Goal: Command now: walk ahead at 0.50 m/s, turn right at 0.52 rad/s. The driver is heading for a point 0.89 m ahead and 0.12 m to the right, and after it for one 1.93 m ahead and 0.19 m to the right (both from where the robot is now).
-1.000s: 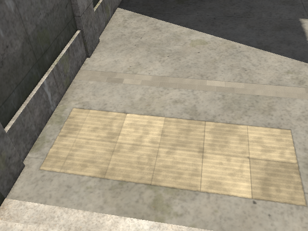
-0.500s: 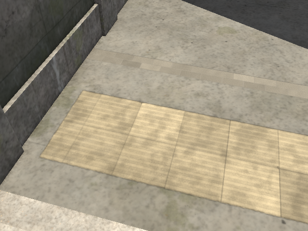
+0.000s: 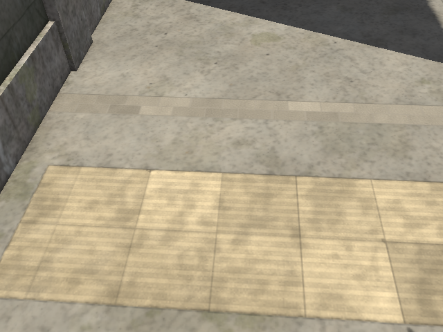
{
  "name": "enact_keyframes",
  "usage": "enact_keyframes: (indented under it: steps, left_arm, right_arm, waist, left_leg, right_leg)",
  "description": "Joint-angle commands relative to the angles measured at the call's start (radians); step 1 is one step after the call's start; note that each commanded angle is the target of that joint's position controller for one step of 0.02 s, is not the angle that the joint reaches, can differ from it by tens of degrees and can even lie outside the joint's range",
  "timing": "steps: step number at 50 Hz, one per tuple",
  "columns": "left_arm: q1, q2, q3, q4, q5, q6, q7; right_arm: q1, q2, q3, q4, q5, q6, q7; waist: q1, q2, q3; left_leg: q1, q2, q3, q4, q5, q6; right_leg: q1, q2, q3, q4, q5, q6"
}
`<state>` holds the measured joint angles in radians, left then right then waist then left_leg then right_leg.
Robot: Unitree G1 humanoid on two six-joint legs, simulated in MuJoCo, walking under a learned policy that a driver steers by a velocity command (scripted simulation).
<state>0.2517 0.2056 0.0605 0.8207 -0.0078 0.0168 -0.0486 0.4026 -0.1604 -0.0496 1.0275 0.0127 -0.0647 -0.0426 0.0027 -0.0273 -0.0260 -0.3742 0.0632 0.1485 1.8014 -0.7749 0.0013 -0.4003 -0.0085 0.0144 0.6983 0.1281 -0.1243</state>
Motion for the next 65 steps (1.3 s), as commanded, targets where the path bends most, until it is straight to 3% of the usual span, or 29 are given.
enact_keyframes:
  steps: [1,3,4,5,6,8,10,11,13,16,18,19,20,21,22,23,25,29,33,40,44,46,47,49,51,53,58,63,65]
  left_arm:
    - [0.448,0.07,0.004,0.127,-0.013,-0.023,0.012]
    - [0.372,0.081,0.01,0.111,0.007,-0.028,0.012]
    - [0.291,0.14,0.025,0.074,-0.015,-0.027,0.018]
    - [0.281,0.134,0.014,0.092,0.019,-0.039,0.023]
    - [0.042,0.066,-0.014,-0.017,0.018,-0.06,0.075]
    - [0.03,0.135,0.002,0.02,0.031,-0.049,0.112]
    - [0.106,0.062,-0.01,0.038,-0.058,-0.089,0.146]
    - [0.154,0.072,-0.011,0.054,-0.075,-0.098,0.155]
    - [0.218,0.056,-0.004,0.086,-0.034,-0.064,0.16]
    - [0.125,0.059,0.007,0.056,-0.028,-0.036,0.135]
    - [0.156,0.019,-0.004,0.117,-0.013,-0.031,0.098]
    - [0.222,-0.111,-0.021,0.119,-0.014,-0.052,0.077]
    - [0.388,-0.124,-0.028,0.08,-0.041,-0.072,0.061]
    - [0.353,-0.1,-0.029,0.058,-0.054,-0.079,0.063]
    - [0.172,-0.033,-0.018,0.018,-0.056,-0.076,0.076]
    - [0.123,-0.075,-0.036,-0.038,-0.067,-0.063,0.084]
    - [-0.045,-0.017,-0.037,-0.066,-0.078,-0.037,0.094]
    - [-0.024,-0.026,-0.018,-0.057,0.006,-0.043,0.058]
    - [-0.351,0.006,-0.012,-0.165,0.025,-0.07,-0.009]
    - [-0.52,-0.009,-0.024,-0.227,-0.033,-0.101,-0.05]
    - [-0.097,0.057,0.011,-0.045,-0.01,-0.127,-0.037]
    - [0.379,0.151,0.019,0.093,0.043,-0.094,-0.003]
    - [0.315,0.173,0.028,0.083,0.014,-0.102,0.008]
    - [0.252,0.18,0.043,0.078,0.013,-0.078,0.016]
    - [0.044,0.125,0.021,0.061,0.013,-0.104,0.034]
    - [-0.075,0.042,-0.017,0.056,0.036,-0.112,0.044]
    - [-0.006,0.125,-0.004,0.098,-0.006,-0.113,0.095]
    - [0.009,0.187,0.005,0.097,-0.02,-0.077,0.1]
    - [0.012,0.205,0.009,0.053,0.015,-0.075,0.103]
  right_arm:
    - [-0.079,-0.05,-0.015,-0.222,-0.027,-0.054,0.011]
    - [-0.166,-0.063,-0.014,-0.269,0.006,-0.047,0.012]
    - [-0.18,-0.033,-0.005,-0.307,-0.005,-0.032,0.004]
    - [-0.187,0.007,0.013,-0.333,0.037,-0.024,0.012]
    - [-0.292,-0.114,-0.01,-0.389,0.028,-0.01,0.0]
    - [-0.1,-0.055,-0.01,-0.275,-0.036,-0.003,0.012]
    - [-0.24,-0.144,-0.028,-0.341,-0.027,-0.014,0.028]
    - [-0.37,-0.081,-0.005,-0.389,-0.031,-0.013,0.03]
    - [-0.449,-0.046,-0.002,-0.474,-0.011,0.004,0.043]
    - [0.006,-0.169,-0.056,-0.303,-0.013,0.017,0.071]
    - [0.365,-0.184,-0.091,-0.183,0.004,0.018,0.054]
    - [0.465,-0.144,-0.058,-0.117,-0.014,0.007,0.067]
    - [0.384,-0.16,-0.038,-0.107,-0.017,-0.007,0.09]
    - [0.366,-0.135,-0.033,-0.083,-0.012,-0.001,0.104]
    - [0.352,-0.026,-0.006,-0.067,-0.015,-0.015,0.129]
    - [0.263,-0.137,-0.026,-0.034,-0.037,-0.022,0.131]
    - [0.11,-0.01,0.037,-0.034,-0.049,-0.04,0.092]
    - [0.045,-0.159,0.034,-0.04,-0.047,-0.03,0.004]
    - [0.255,-0.061,0.058,-0.011,0.005,-0.034,-0.042]
    - [0.323,-0.071,0.024,-0.005,0.019,0.019,-0.023]
    - [0.246,-0.079,0.004,0.013,0.009,0.017,0.015]
    - [0.203,-0.039,0.005,0.005,0.01,-0.029,0.039]
    - [0.248,-0.11,0.009,-0.069,0.051,-0.057,0.049]
    - [0.106,-0.123,0.009,-0.137,0.043,-0.061,0.041]
    - [-0.005,-0.097,-0.011,-0.168,0.039,-0.023,0.005]
    - [-0.036,-0.026,-0.006,-0.179,0.012,0.002,0.006]
    - [-0.231,-0.023,0.006,-0.286,-0.01,-0.015,0.043]
    - [-0.229,-0.114,-0.015,-0.337,-0.027,-0.007,0.096]
    - [-0.009,-0.275,-0.068,-0.298,-0.028,-0.003,0.091]
  waist:
    - [0.113,-0.534,0.003]
    - [0.056,0.08,-0.047]
    - [0.007,0.118,-0.081]
    - [-0.025,0.072,-0.068]
    - [-0.084,0.113,0.068]
    - [-0.133,0.044,-0.065]
    - [-0.051,0.082,0.023]
    - [0.007,0.118,0.057]
    - [0.072,-0.018,0.052]
    - [-0.096,-0.129,-0.045]
    - [-0.27,0.045,-0.008]
    - [-0.222,0.285,0.037]
    - [-0.056,0.507,0.001]
    - [-0.04,0.458,-0.016]
    - [-0.081,0.159,-0.003]
    - [-0.002,0.136,0.019]
    - [0.048,-0.046,0.184]
    - [0.106,0.098,0.123]
    - [-0.078,0.079,0.157]
    - [-0.226,0.096,0.223]
    - [-0.028,0.011,0.034]
    - [0.173,-0.197,-0.215]
    - [0.122,-0.306,-0.357]
    - [0.115,-0.129,-0.398]
    - [-0.019,0.083,-0.164]
    - [-0.087,0.036,-0.018]
    - [-0.038,-0.066,-0.018]
    - [-0.074,-0.057,-0.043]
    - [-0.167,0.107,-0.165]
  left_leg:
    - [-0.856,-0.106,-0.191,0.413,-0.054,-0.019]
    - [-0.886,-0.027,-0.225,0.189,0.137,0.013]
    - [-0.876,-0.002,-0.221,0.186,0.126,-0.004]
    - [-0.913,0.053,-0.344,-0.108,0.356,-0.02]
    - [-0.673,0.065,-0.352,-0.521,0.622,-0.077]
    - [-0.057,-0.038,-0.223,-0.559,1.015,-0.089]
    - [-0.166,-0.018,-0.309,-1.008,1.463,-0.081]
    - [-0.048,-0.061,-0.261,-1.194,1.47,-0.084]
    - [0.051,-0.07,-0.276,-1.287,1.377,-0.087]
    - [0.22,-0.029,-0.316,-1.155,1.267,-0.035]
    - [0.641,0.062,-0.27,-1.485,1.158,-0.024]
    - [0.79,0.176,-0.322,-1.271,1.511,0.004]
    - [0.877,0.246,-0.446,-1.033,1.942,0.057]
    - [0.816,0.301,-0.485,-1.096,1.899,0.101]
    - [0.677,0.276,-0.475,-1.172,1.473,0.145]
    - [0.432,0.382,-0.727,-1.292,1.053,0.282]
    - [0.105,0.332,-0.738,-1.33,0.686,0.23]
    - [-0.236,0.169,-0.495,-1.424,0.805,0.196]
    - [0.035,0.06,-0.362,-1.284,0.488,0.146]
    - [0.366,0.049,-0.395,-0.994,0.626,0.157]
    - [0.149,-0.028,-0.363,-0.489,0.809,0.135]
    - [-0.507,-0.194,-0.334,0.242,-0.196,0.052]
    - [-0.68,-0.113,-0.409,0.168,-0.017,0.023]
    - [-0.792,-0.015,-0.309,0.145,0.059,0.015]
    - [-0.622,0.024,-0.3,-0.21,0.435,0.017]
    - [-0.413,0.078,-0.316,-0.503,0.532,-0.024]
    - [-0.192,-0.01,-0.187,-1.026,0.852,-0.005]
    - [-0.039,-0.122,-0.094,-1.193,0.801,0.093]
    - [0.381,-0.021,-0.28,-1.264,1.326,0.181]
  right_leg:
    - [0.751,-0.099,0.301,-0.009,0.815,-0.216]
    - [0.578,-0.183,0.425,-0.042,0.363,-0.223]
    - [0.482,-0.23,0.544,-0.041,0.303,-0.274]
    - [0.362,-0.344,0.682,-0.083,0.102,-0.285]
    - [-0.057,-0.251,0.638,-0.131,0.008,-0.222]
    - [-0.371,-0.08,0.452,-0.074,0.004,-0.16]
    - [-0.24,0.039,0.341,0.064,-0.456,-0.11]
    - [-0.292,0.087,0.316,0.066,-0.565,-0.088]
    - [-0.238,0.086,0.37,0.13,-0.566,-0.094]
    - [-0.121,0.084,0.418,0.491,-0.402,-0.058]
    - [-0.336,0.228,0.352,1.019,-0.387,0.011]
    - [-0.675,0.327,0.302,1.522,-0.993,0.038]
    - [-0.915,0.267,0.305,1.65,-0.977,0.051]
    - [-0.993,0.204,0.229,1.648,-0.892,0.066]
    - [-1.014,0.119,0.187,1.468,-0.726,0.037]
    - [-0.931,0.06,0.187,1.437,-0.664,0.036]
    - [-0.923,-0.008,0.325,1.173,-0.432,0.032]
    - [-0.383,-0.036,0.142,0.66,0.128,0.128]
    - [-0.375,-0.014,0.077,0.009,0.564,0.111]
    - [-0.396,-0.034,0.054,-0.321,0.285,0.128]
    - [0.263,-0.043,0.017,-0.508,0.432,0.039]
    - [1.036,-0.279,0.107,0.011,1.069,-0.049]
    - [1.171,-0.38,0.248,0.087,1.004,-0.16]
    - [1.022,-0.401,0.377,-0.087,0.279,-0.244]
    - [0.437,-0.403,0.408,-0.283,0.084,-0.195]
    - [0.077,-0.324,0.261,-0.351,0.163,-0.129]
    - [0.101,-0.188,0.011,-0.367,0.386,-0.031]
    - [0.28,-0.18,-0.061,-0.155,0.562,0.053]
    - [0.067,-0.057,-0.127,0.341,0.18,0.141]
